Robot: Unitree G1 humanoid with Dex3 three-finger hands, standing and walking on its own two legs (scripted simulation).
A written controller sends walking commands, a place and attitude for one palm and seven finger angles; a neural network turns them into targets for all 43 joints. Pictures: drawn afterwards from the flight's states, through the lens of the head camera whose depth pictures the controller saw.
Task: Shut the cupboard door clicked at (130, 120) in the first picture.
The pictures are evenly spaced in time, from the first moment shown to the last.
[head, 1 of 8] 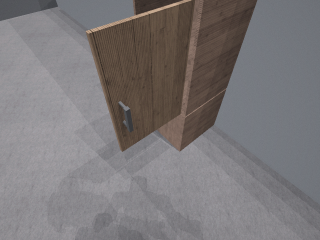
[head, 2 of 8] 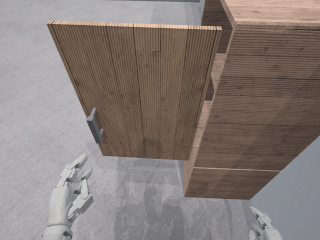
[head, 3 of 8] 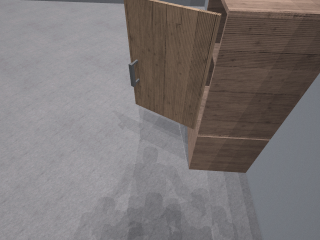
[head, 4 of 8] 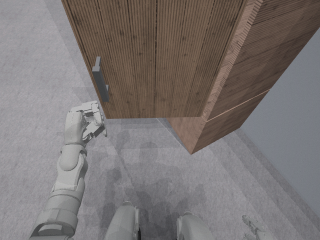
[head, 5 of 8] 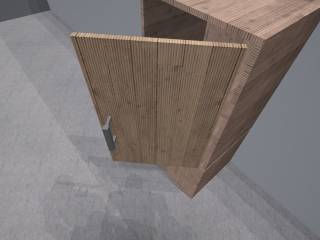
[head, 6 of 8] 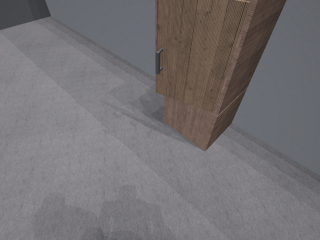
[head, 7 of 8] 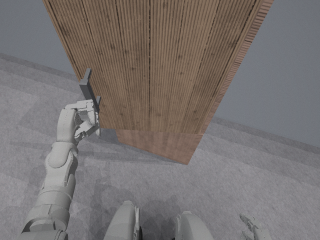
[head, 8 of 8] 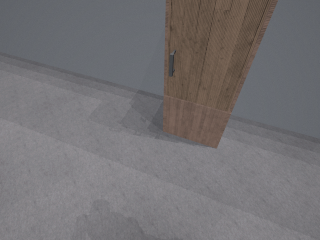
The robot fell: no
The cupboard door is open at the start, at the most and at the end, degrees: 89 89 0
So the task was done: yes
